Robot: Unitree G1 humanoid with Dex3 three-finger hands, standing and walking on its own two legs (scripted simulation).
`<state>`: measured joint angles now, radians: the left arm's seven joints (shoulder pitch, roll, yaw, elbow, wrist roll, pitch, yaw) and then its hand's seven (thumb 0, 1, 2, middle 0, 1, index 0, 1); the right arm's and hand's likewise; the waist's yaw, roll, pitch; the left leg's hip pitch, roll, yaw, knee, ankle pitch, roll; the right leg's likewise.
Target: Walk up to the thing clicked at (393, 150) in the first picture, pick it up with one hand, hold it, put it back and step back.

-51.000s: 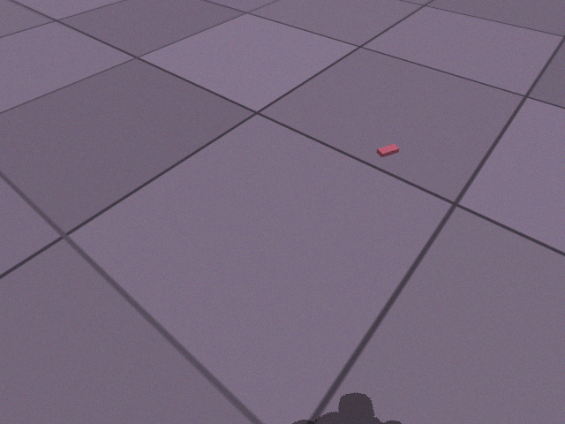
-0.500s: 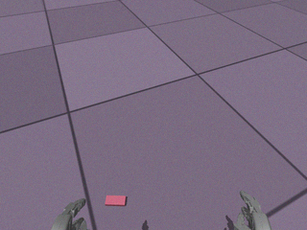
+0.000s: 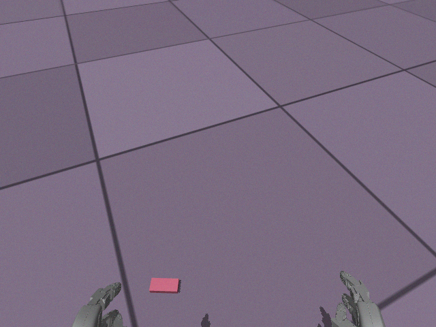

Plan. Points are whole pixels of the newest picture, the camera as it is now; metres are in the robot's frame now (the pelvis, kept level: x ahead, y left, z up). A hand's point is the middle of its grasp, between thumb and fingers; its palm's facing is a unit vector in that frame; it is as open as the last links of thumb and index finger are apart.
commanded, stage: home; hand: left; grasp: from above
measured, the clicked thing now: (164, 285) +0.45 +0.24 -0.70
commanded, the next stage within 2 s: stand in 0.12 s
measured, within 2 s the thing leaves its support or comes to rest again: neither
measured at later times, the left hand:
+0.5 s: hand out of the picture +0.11 +0.23 -0.10, palm faces +0.03 -0.94 -0.33, open 7.4 cm
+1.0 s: hand out of the picture +0.02 +0.25 -0.10, palm faces +0.04 -0.95 -0.32, open 7.4 cm
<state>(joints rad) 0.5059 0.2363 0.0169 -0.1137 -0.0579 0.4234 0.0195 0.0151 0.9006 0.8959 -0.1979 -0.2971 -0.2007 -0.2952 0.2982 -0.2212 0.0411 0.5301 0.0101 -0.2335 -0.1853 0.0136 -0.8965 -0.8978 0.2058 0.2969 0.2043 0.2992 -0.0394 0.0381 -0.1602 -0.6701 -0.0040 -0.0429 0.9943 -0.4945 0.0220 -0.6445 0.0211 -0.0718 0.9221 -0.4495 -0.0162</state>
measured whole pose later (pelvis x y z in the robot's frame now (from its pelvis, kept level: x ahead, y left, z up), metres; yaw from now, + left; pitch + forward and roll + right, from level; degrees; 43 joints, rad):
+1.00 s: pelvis -0.02 +0.02 +0.06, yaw +0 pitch -5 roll +0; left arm 0.18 0.28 0.03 1.13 0.03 0.01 0.02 0.01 0.90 0.90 -0.20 -0.30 -0.20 -0.30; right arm 0.16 -0.28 -0.03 1.11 -0.04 0.00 -0.02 0.01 -0.90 -0.90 0.20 0.30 0.20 0.30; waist 0.02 0.01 0.06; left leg -0.10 -0.07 -0.01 0.35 -0.17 0.05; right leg -0.11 -0.04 -0.03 0.37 -0.17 0.02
